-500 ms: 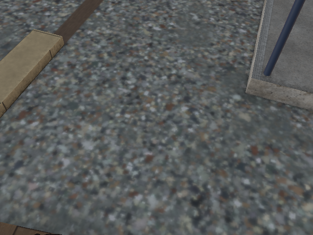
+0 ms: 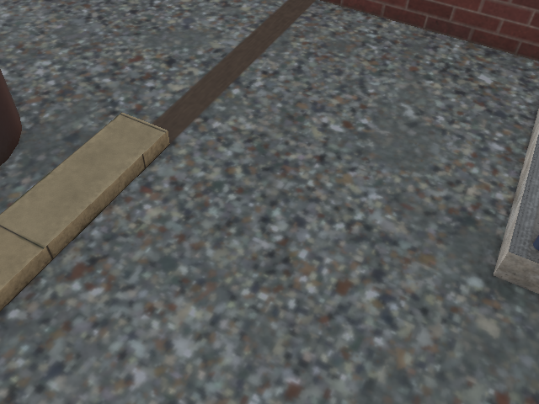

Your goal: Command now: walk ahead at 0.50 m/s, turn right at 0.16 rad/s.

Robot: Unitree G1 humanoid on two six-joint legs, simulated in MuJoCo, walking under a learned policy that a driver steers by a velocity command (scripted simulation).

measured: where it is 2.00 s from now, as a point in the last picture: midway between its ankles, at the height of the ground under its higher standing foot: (385, 279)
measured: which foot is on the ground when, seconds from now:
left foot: up 0.00-0.02, down 0.04-0.56, up 0.58-0.98, down 1.00-1.00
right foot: down 0.00-0.04, up 0.06-0.54, down 0.56-1.00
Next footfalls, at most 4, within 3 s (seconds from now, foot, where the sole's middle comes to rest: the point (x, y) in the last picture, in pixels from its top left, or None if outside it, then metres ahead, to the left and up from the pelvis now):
0.04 left None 0.13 0.13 -0.77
0.56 right None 0.40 -0.14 -0.82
1.00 left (315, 326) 0.76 -0.07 -0.82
1.48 right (424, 305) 0.86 -0.38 -0.82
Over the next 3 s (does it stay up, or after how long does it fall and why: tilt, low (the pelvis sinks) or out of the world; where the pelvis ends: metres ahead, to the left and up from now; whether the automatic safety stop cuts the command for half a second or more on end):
stays up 1.03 -0.23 -0.04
